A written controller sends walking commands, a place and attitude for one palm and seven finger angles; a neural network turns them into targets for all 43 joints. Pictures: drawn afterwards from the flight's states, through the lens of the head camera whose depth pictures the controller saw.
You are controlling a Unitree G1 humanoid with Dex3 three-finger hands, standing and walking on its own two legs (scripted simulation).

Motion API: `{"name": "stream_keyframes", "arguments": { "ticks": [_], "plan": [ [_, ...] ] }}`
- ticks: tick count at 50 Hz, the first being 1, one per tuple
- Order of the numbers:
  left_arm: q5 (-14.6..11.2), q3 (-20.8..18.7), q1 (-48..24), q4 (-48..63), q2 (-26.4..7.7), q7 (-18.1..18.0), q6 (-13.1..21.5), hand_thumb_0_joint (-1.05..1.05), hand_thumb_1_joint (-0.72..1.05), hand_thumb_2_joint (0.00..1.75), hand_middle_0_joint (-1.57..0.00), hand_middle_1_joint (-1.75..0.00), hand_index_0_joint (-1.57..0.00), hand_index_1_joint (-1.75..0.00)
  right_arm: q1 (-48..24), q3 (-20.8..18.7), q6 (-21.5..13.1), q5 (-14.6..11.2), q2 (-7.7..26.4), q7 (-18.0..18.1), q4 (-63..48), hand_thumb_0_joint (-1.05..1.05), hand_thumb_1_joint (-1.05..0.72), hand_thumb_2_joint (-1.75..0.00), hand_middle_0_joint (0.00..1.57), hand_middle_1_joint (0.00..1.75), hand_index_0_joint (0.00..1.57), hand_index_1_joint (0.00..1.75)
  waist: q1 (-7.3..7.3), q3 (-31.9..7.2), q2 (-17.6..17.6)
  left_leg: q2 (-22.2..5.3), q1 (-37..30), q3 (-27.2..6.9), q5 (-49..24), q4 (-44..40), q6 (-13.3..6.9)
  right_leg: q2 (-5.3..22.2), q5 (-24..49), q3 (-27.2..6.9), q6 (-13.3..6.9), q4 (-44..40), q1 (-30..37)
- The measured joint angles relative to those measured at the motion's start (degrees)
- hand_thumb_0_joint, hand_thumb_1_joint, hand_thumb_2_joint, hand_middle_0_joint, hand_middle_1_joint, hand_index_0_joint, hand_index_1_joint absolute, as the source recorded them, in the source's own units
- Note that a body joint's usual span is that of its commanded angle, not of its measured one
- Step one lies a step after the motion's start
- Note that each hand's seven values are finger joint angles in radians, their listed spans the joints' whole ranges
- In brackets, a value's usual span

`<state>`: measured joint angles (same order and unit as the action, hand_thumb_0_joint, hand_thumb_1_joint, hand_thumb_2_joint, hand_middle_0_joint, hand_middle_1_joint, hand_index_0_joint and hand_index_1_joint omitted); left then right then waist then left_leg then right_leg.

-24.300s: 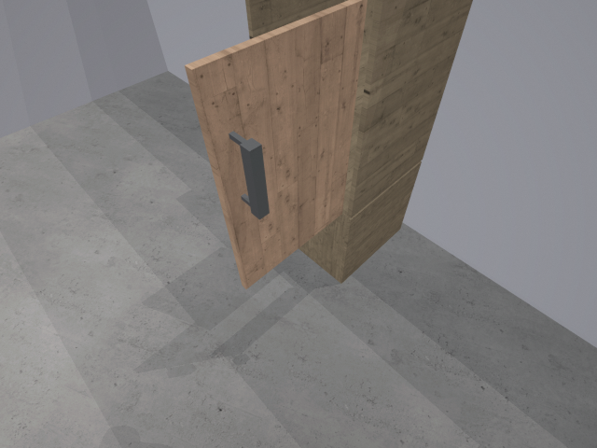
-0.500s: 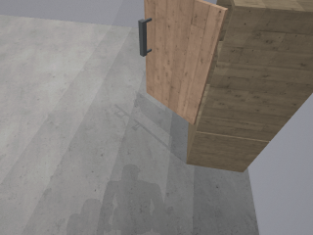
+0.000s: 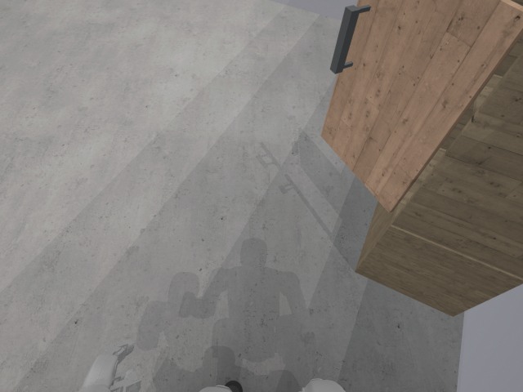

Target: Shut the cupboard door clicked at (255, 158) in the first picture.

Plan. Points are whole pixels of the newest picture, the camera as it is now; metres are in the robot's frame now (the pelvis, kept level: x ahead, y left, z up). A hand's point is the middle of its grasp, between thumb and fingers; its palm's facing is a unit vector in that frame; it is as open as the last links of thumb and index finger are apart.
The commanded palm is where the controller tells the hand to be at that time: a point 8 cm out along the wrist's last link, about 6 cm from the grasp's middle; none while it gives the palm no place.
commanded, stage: walk to a spot facing it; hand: left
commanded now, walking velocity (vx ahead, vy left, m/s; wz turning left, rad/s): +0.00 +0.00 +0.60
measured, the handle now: (350, 40) +0.91 -0.22 +0.04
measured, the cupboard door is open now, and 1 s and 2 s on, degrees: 55 55 55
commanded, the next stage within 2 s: turn to face it in 1.82 s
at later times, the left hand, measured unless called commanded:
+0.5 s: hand out of the picture -0.04 +0.18 -0.19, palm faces +0.36 -0.89 -0.27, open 7.4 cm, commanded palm none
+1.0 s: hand out of the picture +0.06 +0.18 -0.15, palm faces +0.63 -0.74 -0.24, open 7.4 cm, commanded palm none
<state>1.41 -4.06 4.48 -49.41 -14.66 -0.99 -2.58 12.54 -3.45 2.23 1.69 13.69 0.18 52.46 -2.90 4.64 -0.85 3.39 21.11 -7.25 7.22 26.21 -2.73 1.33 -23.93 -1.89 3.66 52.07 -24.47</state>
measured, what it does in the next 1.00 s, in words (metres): walks ahead, turning left: right foot, then left foot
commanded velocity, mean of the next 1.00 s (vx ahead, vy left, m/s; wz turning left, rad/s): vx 0.18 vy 0.00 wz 0.60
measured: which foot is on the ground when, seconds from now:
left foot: down 0.00-0.12, up 0.14-0.46, down 0.48-0.80, up 0.82-1.00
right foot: up 0.00-0.12, down 0.14-0.48, up 0.50-0.78, down 0.80-1.00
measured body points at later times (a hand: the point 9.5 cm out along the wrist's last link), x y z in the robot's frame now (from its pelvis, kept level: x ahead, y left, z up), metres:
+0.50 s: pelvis +0.01 -0.03 -0.02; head +0.07 +0.00 +0.42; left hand -0.06 +0.23 -0.17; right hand +0.21 -0.23 -0.16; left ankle -0.03 +0.09 -0.75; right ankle -0.01 -0.17 -0.73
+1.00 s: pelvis +0.13 -0.01 +0.00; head +0.17 +0.00 +0.45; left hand +0.03 +0.22 -0.14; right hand +0.34 -0.18 -0.15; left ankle +0.04 +0.10 -0.64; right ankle +0.18 -0.11 -0.74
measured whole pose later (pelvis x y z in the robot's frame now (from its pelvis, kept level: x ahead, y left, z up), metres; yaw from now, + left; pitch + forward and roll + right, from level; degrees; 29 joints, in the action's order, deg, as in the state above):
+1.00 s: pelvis +0.13 -0.01 +0.00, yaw +41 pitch +1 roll +1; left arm 1.9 -2.7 15.8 -51.8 -10.1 -0.3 2.7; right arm 13.5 -4.6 2.2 1.5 13.7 -2.6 53.6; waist -2.2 2.6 -0.3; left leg -2.4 32.5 1.0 17.3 67.6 0.6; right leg 5.8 -16.7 11.5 0.1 26.0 -9.9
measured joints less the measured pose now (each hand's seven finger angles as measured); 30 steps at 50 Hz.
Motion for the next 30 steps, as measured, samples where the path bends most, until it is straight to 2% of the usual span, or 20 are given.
{"name": "stream_keyframes", "arguments": {
  "ticks": [4,6,7,9,11,13,16,21,23,24,25,27,30],
  "plan": [
    [-0.2,0.5,0.2,1.0,-0.1,0.0,0.1,0.00,0.91,0.90,-0.19,-0.30,-0.20,-0.30,-0.2,-0.8,0.8,0.0,0.9,-0.3,-0.8,0.00,-0.90,-0.90,0.20,0.30,0.20,0.30,-0.29,-0.3,-0.8,1.1,1.1,-3.7,-0.6,0.3,1.5,-1.8,0.1,-0.2,-0.6,-9.7,4.4],
    [-0.3,0.8,1.7,1.7,-0.4,0.0,0.6,0.00,0.91,0.90,-0.20,-0.30,-0.20,-0.30,0.1,-1.3,1.4,-0.3,1.1,-0.5,-1.2,0.00,-0.90,-0.90,0.20,0.30,0.20,0.30,0.12,-1.1,-0.5,2.4,2.5,-4.8,0.2,2.3,2.5,-2.0,2.1,-0.1,-1.7,-19.8,8.8],
    [0.0,0.8,2.7,2.0,-0.7,-0.1,1.1,0.00,0.91,0.90,-0.20,-0.30,-0.20,-0.30,-0.1,-1.6,1.6,-0.6,1.1,-0.6,-1.3,0.00,-0.90,-0.90,0.20,0.30,0.20,0.30,0.81,-1.5,0.3,3.3,4.4,-4.1,4.9,6.1,3.3,-1.2,3.9,-0.9,-3.1,-23.1,9.7],
    [0.1,1.2,3.9,1.0,0.4,-0.6,0.9,0.00,0.91,0.90,-0.20,-0.30,-0.20,-0.30,-1.0,-2.4,2.0,-0.4,2.1,-0.7,-1.2,0.00,-0.90,-0.90,0.20,0.30,0.20,0.30,0.82,-0.5,-1.4,3.0,8.6,-2.0,14.3,19.9,4.2,-1.3,5.3,0.7,-3.7,-21.8,9.9],
    [0.1,1.4,5.5,-0.1,1.3,-0.8,0.7,0.00,0.91,0.90,-0.20,-0.30,-0.20,-0.30,-1.4,-2.7,2.2,-0.3,2.7,-1.1,-1.2,0.00,-0.91,-0.90,0.20,0.30,0.20,0.30,0.65,0.3,-2.0,1.8,11.4,1.2,16.6,31.9,4.8,-0.5,5.3,2.0,-3.5,-22.1,11.3],
    [0.1,1.5,6.9,-0.9,1.7,-0.9,0.8,0.00,0.91,0.90,-0.20,-0.30,-0.20,-0.30,-1.6,-2.4,2.1,-0.5,2.5,-1.5,-1.6,0.00,-0.91,-0.90,0.19,0.30,0.20,0.30,0.36,1.2,-1.3,-0.1,11.7,4.2,16.8,37.2,5.6,0.8,5.1,3.2,-3.4,-22.6,12.7],
    [0.2,1.6,8.4,-1.4,1.9,-0.9,1.3,0.00,0.91,0.90,-0.20,-0.30,-0.20,-0.30,-2.1,-1.7,2.3,-0.9,1.7,-1.9,-1.8,0.00,-0.91,-0.90,0.19,0.30,0.20,0.30,0.52,2.5,0.4,-2.4,8.8,7.2,17.8,34.2,6.1,3.2,4.2,5.2,-3.3,-22.5,14.1],
    [0.3,1.4,10.4,-1.1,1.9,-0.5,1.7,0.00,0.91,0.90,-0.20,-0.30,-0.20,-0.30,-4.5,-0.5,2.5,-1.2,0.7,-2.3,-1.6,0.01,-0.91,-0.90,0.19,0.30,0.20,0.30,2.14,3.9,2.3,-4.0,2.2,9.8,18.0,20.8,5.4,6.1,1.5,9.4,-2.2,-19.8,14.6],
    [0.2,1.2,11.4,-1.2,1.4,-0.4,1.7,0.00,0.91,0.90,-0.20,-0.30,-0.20,-0.30,-5.5,0.0,2.0,-1.2,0.5,-2.4,-2.1,0.01,-0.91,-0.90,0.19,0.30,0.20,0.30,2.65,4.0,3.1,-3.7,-1.4,10.9,14.8,13.3,4.7,7.3,-0.4,10.9,-1.4,-17.2,14.0],
    [-0.1,1.0,12.2,-1.1,1.3,-0.3,1.6,0.00,0.91,0.90,-0.20,-0.30,-0.20,-0.30,-5.6,0.2,1.5,-1.0,0.7,-2.5,-2.7,0.01,-0.91,-0.90,0.19,0.30,0.20,0.30,2.84,3.5,2.9,-3.9,-3.5,11.0,10.1,8.7,3.7,7.6,-1.5,11.5,-1.1,-14.2,12.8],
    [-0.3,0.9,12.5,-1.4,0.9,-0.1,1.3,0.00,0.91,0.90,-0.20,-0.30,-0.20,-0.30,-5.9,0.2,0.7,-0.8,0.7,-2.4,-3.1,0.01,-0.91,-0.90,0.19,0.30,0.20,0.30,2.71,3.1,3.0,-3.8,-3.4,10.6,10.3,8.3,2.9,7.8,-3.5,11.2,-0.6,-8.7,10.5],
    [-0.2,0.6,11.9,-2.1,-0.2,-0.1,0.0,0.00,0.91,0.90,-0.20,-0.30,-0.20,-0.30,-6.2,0.6,-0.4,-0.6,0.1,-2.0,-3.5,0.00,-0.91,-0.90,0.20,0.30,0.20,0.30,3.38,3.4,4.0,-3.1,-2.4,9.9,12.3,11.4,2.2,6.7,-8.5,7.6,-0.4,2.9,5.9],
    [-0.1,0.0,10.2,-2.9,-0.6,0.4,-0.9,0.01,0.91,0.90,-0.20,-0.30,-0.20,-0.30,-4.6,1.1,-1.5,-0.3,-0.5,-1.0,-3.9,0.00,-0.91,-0.90,0.20,0.30,0.20,0.30,3.50,2.6,3.7,-2.9,-3.8,8.0,12.3,9.9,2.3,4.7,-6.4,5.2,-0.3,10.8,0.6]
  ]
}}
